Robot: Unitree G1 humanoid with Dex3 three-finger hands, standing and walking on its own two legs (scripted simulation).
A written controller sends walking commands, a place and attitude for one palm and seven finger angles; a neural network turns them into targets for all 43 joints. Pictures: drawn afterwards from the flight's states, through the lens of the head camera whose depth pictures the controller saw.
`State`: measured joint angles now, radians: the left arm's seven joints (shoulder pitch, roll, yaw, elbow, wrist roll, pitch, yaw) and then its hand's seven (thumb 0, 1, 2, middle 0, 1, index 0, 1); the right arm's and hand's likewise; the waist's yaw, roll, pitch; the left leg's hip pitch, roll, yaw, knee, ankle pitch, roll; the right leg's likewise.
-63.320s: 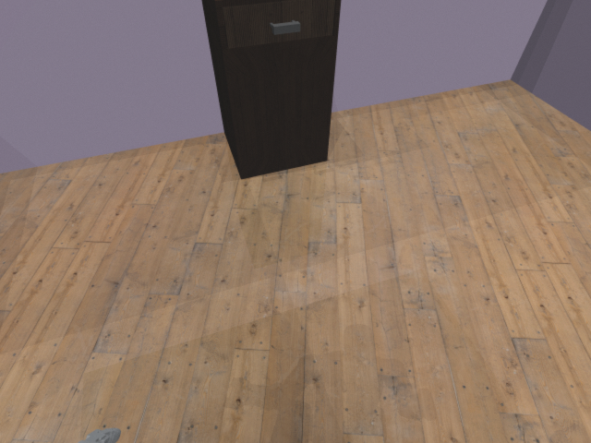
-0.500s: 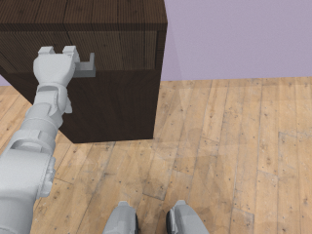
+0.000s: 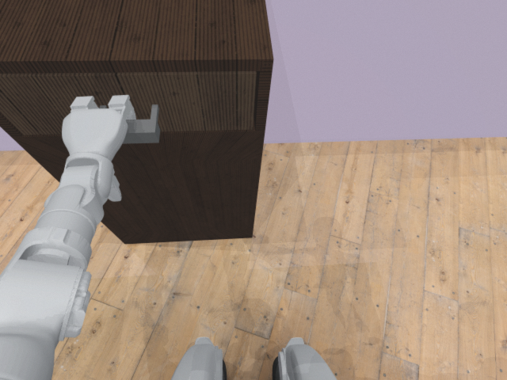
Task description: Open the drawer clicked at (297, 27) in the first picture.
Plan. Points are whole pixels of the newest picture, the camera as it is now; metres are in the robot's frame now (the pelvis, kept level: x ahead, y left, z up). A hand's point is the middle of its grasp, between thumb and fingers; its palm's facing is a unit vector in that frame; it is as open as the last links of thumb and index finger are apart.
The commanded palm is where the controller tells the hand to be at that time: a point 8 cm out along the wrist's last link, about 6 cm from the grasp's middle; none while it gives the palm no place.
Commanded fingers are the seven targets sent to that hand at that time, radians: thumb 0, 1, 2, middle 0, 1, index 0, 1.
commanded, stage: close the thumb around the handle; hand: left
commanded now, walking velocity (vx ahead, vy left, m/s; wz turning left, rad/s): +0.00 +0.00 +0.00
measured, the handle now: (127, 121) +0.53 +0.21 +0.03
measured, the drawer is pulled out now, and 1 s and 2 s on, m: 0.00 0.01 0.13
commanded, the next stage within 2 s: pull the drawer open in 0.64 s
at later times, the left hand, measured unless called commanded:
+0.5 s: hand (110, 150) +0.48 +0.24 +0.01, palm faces -0.03 -0.02 -1.00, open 6.5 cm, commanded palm +0.47 +0.23 +0.06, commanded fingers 0.00 0.90 0.90 -0.40 -1.35 -0.40 -1.35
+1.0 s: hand (110, 154) +0.48 +0.24 +0.01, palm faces -0.05 -0.04 -1.00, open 5.9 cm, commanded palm +0.44 +0.23 +0.06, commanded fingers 0.00 0.90 0.90 -0.40 -1.35 -0.40 -1.35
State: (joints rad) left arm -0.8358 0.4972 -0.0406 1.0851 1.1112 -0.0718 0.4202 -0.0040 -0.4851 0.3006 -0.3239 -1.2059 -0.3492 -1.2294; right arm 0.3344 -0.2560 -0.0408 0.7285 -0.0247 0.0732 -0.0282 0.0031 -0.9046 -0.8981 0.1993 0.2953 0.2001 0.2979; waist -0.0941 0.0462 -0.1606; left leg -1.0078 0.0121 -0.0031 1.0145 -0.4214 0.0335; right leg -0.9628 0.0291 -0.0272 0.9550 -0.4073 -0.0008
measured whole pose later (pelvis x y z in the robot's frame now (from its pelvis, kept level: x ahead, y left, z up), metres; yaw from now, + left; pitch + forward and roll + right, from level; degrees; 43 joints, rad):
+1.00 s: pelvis +0.02 +0.00 +0.02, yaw -2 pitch +22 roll -2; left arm -0.65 0.47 0.01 0.96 1.09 -0.07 0.39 0.01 0.66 0.76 -0.42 -1.35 -0.40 -1.35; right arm 0.33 -0.25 -0.06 0.71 -0.02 0.12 -0.02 0.00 -0.90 -0.90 0.20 0.30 0.20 0.30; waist -0.08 0.05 -0.17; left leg -0.88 0.03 0.04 0.93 -0.43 0.04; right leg -0.85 0.04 0.02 0.88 -0.40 0.00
